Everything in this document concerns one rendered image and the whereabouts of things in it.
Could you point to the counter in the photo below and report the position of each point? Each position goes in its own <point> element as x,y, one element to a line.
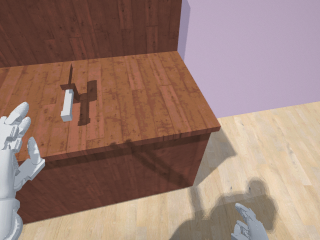
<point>140,124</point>

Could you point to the right robot hand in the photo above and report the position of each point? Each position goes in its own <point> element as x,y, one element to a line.
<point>254,230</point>

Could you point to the tap lever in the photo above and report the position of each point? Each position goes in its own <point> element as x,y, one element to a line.
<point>66,114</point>

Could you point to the left robot hand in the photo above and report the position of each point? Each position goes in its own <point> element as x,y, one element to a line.
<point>12,129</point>

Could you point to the robot left forearm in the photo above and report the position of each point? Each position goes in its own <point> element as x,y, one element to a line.
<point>11,224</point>

